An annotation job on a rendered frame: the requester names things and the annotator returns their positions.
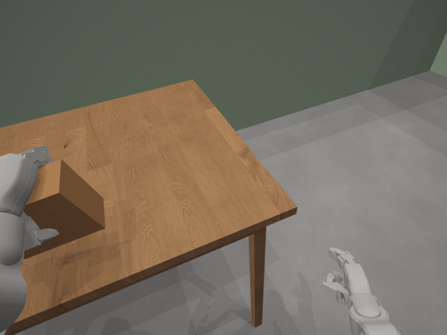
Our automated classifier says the left robot hand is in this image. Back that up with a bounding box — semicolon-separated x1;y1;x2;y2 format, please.
0;146;59;252

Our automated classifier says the robot left forearm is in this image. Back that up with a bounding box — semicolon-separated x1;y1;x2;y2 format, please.
0;212;27;335

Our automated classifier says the robot right forearm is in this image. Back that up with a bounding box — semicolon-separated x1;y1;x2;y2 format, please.
349;292;401;335

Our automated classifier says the table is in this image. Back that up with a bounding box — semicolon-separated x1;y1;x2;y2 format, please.
0;80;298;335

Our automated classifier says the right robot hand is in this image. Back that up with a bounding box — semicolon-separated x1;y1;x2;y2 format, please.
322;247;374;306

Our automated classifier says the sponge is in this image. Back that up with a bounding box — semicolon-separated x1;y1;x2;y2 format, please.
24;159;105;259

